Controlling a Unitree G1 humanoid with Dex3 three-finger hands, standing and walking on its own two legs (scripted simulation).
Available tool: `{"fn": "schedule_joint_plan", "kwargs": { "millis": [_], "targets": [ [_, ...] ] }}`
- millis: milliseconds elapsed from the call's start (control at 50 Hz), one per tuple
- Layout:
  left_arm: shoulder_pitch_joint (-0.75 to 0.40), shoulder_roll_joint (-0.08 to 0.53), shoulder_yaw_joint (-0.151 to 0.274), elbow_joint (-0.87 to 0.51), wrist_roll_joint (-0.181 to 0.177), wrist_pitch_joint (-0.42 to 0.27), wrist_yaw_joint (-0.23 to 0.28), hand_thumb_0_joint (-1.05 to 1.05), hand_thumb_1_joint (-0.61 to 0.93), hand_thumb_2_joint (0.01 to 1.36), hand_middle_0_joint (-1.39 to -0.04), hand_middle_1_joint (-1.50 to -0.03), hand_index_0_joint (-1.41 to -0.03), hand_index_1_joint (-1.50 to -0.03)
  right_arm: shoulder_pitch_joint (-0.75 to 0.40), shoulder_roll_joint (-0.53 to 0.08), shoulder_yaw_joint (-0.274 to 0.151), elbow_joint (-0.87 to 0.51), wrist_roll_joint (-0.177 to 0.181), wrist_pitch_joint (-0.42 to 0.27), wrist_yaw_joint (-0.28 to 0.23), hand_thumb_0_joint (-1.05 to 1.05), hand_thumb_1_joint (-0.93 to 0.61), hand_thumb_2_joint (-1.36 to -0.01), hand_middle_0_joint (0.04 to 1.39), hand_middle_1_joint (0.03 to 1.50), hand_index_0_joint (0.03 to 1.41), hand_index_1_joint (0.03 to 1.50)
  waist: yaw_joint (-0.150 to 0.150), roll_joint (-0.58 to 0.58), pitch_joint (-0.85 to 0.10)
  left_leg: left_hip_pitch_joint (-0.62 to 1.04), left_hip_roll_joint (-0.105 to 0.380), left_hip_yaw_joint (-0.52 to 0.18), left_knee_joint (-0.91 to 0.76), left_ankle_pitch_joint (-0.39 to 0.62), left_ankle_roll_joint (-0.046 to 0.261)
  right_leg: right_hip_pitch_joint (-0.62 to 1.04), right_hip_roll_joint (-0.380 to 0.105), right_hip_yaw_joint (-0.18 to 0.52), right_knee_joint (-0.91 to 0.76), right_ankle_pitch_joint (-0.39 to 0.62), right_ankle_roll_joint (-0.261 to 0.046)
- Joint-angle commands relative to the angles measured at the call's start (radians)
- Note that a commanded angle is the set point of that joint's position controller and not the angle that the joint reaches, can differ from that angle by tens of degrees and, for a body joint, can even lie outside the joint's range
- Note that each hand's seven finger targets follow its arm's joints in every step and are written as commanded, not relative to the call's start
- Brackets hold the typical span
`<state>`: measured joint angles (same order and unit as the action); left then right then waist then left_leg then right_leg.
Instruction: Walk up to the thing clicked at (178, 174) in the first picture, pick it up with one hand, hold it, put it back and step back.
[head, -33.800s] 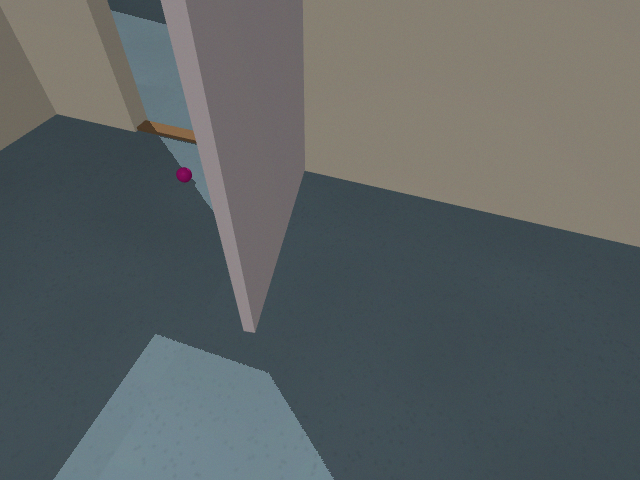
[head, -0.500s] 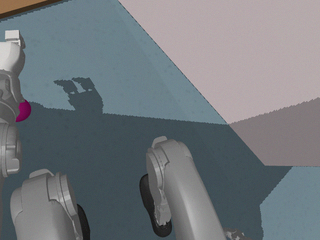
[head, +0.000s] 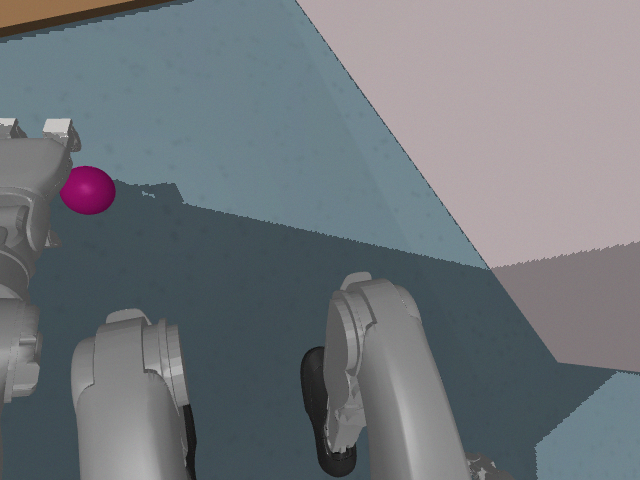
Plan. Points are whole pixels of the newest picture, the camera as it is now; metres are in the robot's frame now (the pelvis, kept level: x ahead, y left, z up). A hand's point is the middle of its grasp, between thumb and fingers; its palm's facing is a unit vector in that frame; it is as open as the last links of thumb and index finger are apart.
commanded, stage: rest palm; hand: left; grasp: from above
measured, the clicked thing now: (88, 190) +0.51 +0.24 -0.29
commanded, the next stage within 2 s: close in 1.08 s
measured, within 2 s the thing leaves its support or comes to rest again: neither
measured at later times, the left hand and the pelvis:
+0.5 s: hand (78, 187) +0.50 +0.24 -0.24, palm faces -0.47 -0.08 -0.88, open 13.5 cm; pelvis +0.00 +0.00 -0.01, yaw -3 degrees
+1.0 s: hand (83, 190) +0.50 +0.24 -0.26, palm faces -0.45 -0.09 -0.89, open 13.2 cm; pelvis +0.00 +0.01 -0.02, yaw -5 degrees
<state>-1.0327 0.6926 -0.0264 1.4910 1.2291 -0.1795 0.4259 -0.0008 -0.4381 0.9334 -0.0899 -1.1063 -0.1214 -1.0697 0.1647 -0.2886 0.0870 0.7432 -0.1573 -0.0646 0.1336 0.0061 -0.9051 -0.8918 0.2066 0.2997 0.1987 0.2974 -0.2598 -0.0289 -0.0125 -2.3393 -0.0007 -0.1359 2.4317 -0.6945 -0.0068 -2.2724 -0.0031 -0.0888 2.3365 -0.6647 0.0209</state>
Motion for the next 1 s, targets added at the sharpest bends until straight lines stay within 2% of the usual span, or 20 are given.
{"fn": "schedule_joint_plan", "kwargs": {
  "millis": [0,80,140,220,280,320,360,380,440,480,540,600,700,720,740,800,820,840,900,980],
  "targets": [
    [-0.449,0.161,0.022,-0.004,0.044,0.005,0.108,0.000,-0.410,1.061,-0.103,-1.121,-0.120,-1.101,0.255,-0.266,-0.060,0.030,-0.016,-0.024,-0.005,0.000,-0.895,-0.897,0.200,0.300,0.200,0.300,-0.112,0.353,-0.608,0.513,-0.005,0.055,-0.250,0.145,0.022,0.262,0.040,-0.108,-0.222,0.191,-0.060],
    [-0.447,0.180,0.043,0.113,0.074,0.042,0.145,0.000,-0.409,0.992,-0.087,-1.117,-0.116,-1.085,0.231,-0.277,-0.034,0.006,-0.040,-0.044,0.017,0.000,-0.895,-0.896,0.200,0.300,0.200,0.300,-0.142,0.361,-0.587,0.517,-0.001,0.055,-0.226,0.186,0.022,0.275,0.039,-0.114,-0.193,0.238,-0.054],
    [-0.442,0.240,0.072,0.123,0.077,0.060,0.161,0.000,-0.426,0.966,-0.079,-1.097,-0.107,-1.066,0.220,-0.287,-0.017,-0.021,-0.044,-0.059,0.035,0.000,-0.895,-0.897,0.200,0.300,0.200,0.300,-0.140,0.384,-0.606,0.513,-0.001,0.061,-0.218,0.198,0.026,0.309,0.046,-0.111,-0.194,0.247,-0.054],
    [-0.405,0.282,0.102,0.106,0.058,0.079,0.171,0.000,-0.439,0.961,-0.075,-1.092,-0.101,-1.063,0.203,-0.302,-0.009,-0.071,-0.036,-0.069,0.047,0.000,-0.895,-0.898,0.200,0.300,0.200,0.300,-0.121,0.418,-0.660,0.534,0.004,0.061,-0.223,0.230,0.023,0.352,0.049,-0.111,-0.189,0.273,-0.056],
    [-0.421,0.290,0.101,0.121,0.044,0.081,0.164,0.000,-0.440,0.953,-0.068,-1.091,-0.096,-1.059,0.220,-0.297,0.010,-0.057,-0.041,-0.073,0.059,0.000,-0.895,-0.897,0.200,0.300,0.200,0.300,-0.155,0.391,-0.612,0.470,0.009,0.063,-0.186,0.221,0.035,0.369,0.054,-0.108,-0.185,0.281,-0.048],
    [-0.390,0.346,0.144,0.125,0.033,0.076,0.158,0.000,-0.437,0.955,-0.072,-1.080,-0.098,-1.050,0.235,-0.313,0.013,-0.052,-0.043,-0.080,0.062,0.000,-0.893,-0.896,0.200,0.300,0.200,0.300,-0.151,0.360,-0.584,0.439,0.009,0.058,-0.179,0.210,0.040,0.380,0.053,-0.107,-0.187,0.270,-0.045],
    [-0.399,0.333,0.114,0.069,0.020,0.058,0.149,0.000,-0.461,0.940,-0.066,-1.070,-0.090,-1.043,0.222,-0.300,0.024,-0.072,-0.041,-0.081,0.066,0.000,-0.895,-0.897,0.200,0.300,0.200,0.300,-0.134,0.372,-0.638,0.432,0.011,0.059,-0.180,0.208,0.043,0.438,0.063,-0.098,-0.201,0.272,-0.043],
    [-0.402,0.355,0.131,0.068,0.017,0.053,0.154,0.000,-0.460,0.961,-0.071,-1.080,-0.092,-1.055,0.233,-0.303,0.026,-0.058,-0.043,-0.083,0.066,0.000,-0.897,-0.898,0.200,0.300,0.200,0.300,-0.138,0.371,-0.648,0.457,0.013,0.055,-0.173,0.220,0.041,0.443,0.061,-0.106,-0.198,0.285,-0.043],
    [-0.401,0.343,0.106,0.057,0.008,0.028,0.142,0.000,-0.447,0.936,-0.066,-1.075,-0.094,-1.044,0.245,-0.310,0.032,-0.052,-0.043,-0.092,0.072,0.000,-0.895,-0.897,0.200,0.300,0.200,0.300,-0.150,0.371,-0.639,0.427,0.015,0.047,-0.165,0.210,0.042,0.450,0.066,-0.111,-0.197,0.281,-0.039],
    [-0.381,0.389,0.140,0.080,0.015,0.017,0.150,0.000,-0.452,0.968,-0.076,-1.068,-0.096,-1.045,0.269,-0.322,0.031,-0.029,-0.049,-0.092,0.070,0.000,-0.894,-0.897,0.200,0.300,0.200,0.300,-0.156,0.358,-0.644,0.432,0.016,0.042,-0.158,0.221,0.041,0.463,0.067,-0.118,-0.195,0.292,-0.037],
    [-0.373,0.376,0.129,0.113,0.032,0.006,0.155,0.000,-0.446,1.012,-0.085,-1.083,-0.100,-1.065,0.271,-0.324,0.039,-0.026,-0.059,-0.100,0.079,0.000,-0.895,-0.898,0.200,0.300,0.200,0.300,-0.173,0.359,-0.578,0.436,0.017,0.033,-0.150,0.205,0.036,0.421,0.068,-0.132,-0.184,0.276,-0.041],
    [-0.373,0.385,0.134,0.097,0.039,-0.008,0.178,0.000,-0.432,1.011,-0.091,-1.090,-0.108,-1.070,0.263,-0.328,0.043,-0.023,-0.063,-0.101,0.083,0.000,-0.894,-0.899,0.200,0.300,0.200,0.300,-0.161,0.412,-0.601,0.463,0.019,0.028,-0.171,0.214,0.028,0.435,0.073,-0.137,-0.185,0.281,-0.047],
    [-0.398,0.363,0.112,0.149,0.064,-0.007,0.199,0.000,-0.427,1.058,-0.100,-1.107,-0.111,-1.093,0.254,-0.339,0.053,-0.026,-0.078,-0.116,0.096,0.000,-0.894,-0.899,0.200,0.300,0.200,0.300,-0.200,0.394,-0.530,0.445,0.021,0.022,-0.153,0.201,0.031,0.395,0.076,-0.149,-0.180,0.280,-0.042],
    [-0.407,0.397,0.131,0.139,0.067,-0.007,0.209,0.000,-0.415,1.055,-0.101,-1.118,-0.115,-1.101,0.255,-0.344,0.055,-0.021,-0.079,-0.118,0.097,0.000,-0.894,-0.899,0.200,0.300,0.200,0.300,-0.190,0.403,-0.540,0.456,0.023,0.017,-0.158,0.199,0.028,0.390,0.074,-0.154,-0.181,0.275,-0.044],
    [-0.394,0.364,0.111,0.175,0.071,0.000,0.208,0.000,-0.412,1.049,-0.108,-1.109,-0.121,-1.093,0.247,-0.348,0.055,-0.028,-0.079,-0.127,0.103,0.000,-0.897,-0.900,0.200,0.300,0.200,0.300,-0.202,0.397,-0.498,0.459,0.022,0.015,-0.154,0.192,0.026,0.357,0.071,-0.157,-0.173,0.268,-0.044],
    [-0.398,0.372,0.119,0.180,0.077,0.008,0.222,0.000,-0.418,1.005,-0.094,-1.100,-0.114,-1.077,0.234,-0.353,0.056,-0.028,-0.083,-0.137,0.113,0.000,-0.897,-0.900,0.200,0.300,0.200,0.300,-0.208,0.420,-0.497,0.491,0.029,0.002,-0.168,0.199,0.018,0.349,0.073,-0.167,-0.167,0.272,-0.045],
    [-0.409,0.399,0.125,0.141,0.077,0.007,0.230,0.000,-0.425,1.012,-0.092,-1.100,-0.109,-1.080,0.234,-0.363,0.053,-0.027,-0.079,-0.137,0.113,0.000,-0.896,-0.901,0.200,0.300,0.200,0.300,-0.188,0.454,-0.531,0.497,0.027,0.005,-0.173,0.212,0.015,0.370,0.076,-0.163,-0.170,0.278,-0.047],
    [-0.420,0.362,0.103,0.156,0.074,0.012,0.230,0.000,-0.433,1.008,-0.089,-1.095,-0.106,-1.076,0.220,-0.356,0.058,-0.040,-0.081,-0.144,0.117,0.000,-0.899,-0.902,0.200,0.300,0.200,0.300,-0.199,0.452,-0.526,0.503,0.026,0.000,-0.172,0.211,0.013,0.358,0.070,-0.165,-0.157,0.284,-0.048],
    [-0.408,0.396,0.138,0.170,0.076,0.023,0.234,0.000,-0.422,1.026,-0.098,-1.101,-0.112,-1.083,0.234,-0.364,0.062,-0.032,-0.083,-0.149,0.128,0.000,-0.898,-0.901,0.200,0.300,0.200,0.300,-0.207,0.454,-0.513,0.517,0.030,-0.009,-0.175,0.234,0.010,0.355,0.069,-0.172,-0.152,0.295,-0.045],
    [-0.405,0.389,0.129,0.183,0.065,0.034,0.237,0.000,-0.428,1.001,-0.089,-1.112,-0.109,-1.089,0.221,-0.361,0.072,-0.037,-0.087,-0.155,0.136,0.000,-0.901,-0.903,0.200,0.300,0.200,0.300,-0.219,0.435,-0.502,0.485,0.028,0.009,-0.150,0.230,0.021,0.395,0.077,-0.163,-0.169,0.310,-0.040]
  ]
}}
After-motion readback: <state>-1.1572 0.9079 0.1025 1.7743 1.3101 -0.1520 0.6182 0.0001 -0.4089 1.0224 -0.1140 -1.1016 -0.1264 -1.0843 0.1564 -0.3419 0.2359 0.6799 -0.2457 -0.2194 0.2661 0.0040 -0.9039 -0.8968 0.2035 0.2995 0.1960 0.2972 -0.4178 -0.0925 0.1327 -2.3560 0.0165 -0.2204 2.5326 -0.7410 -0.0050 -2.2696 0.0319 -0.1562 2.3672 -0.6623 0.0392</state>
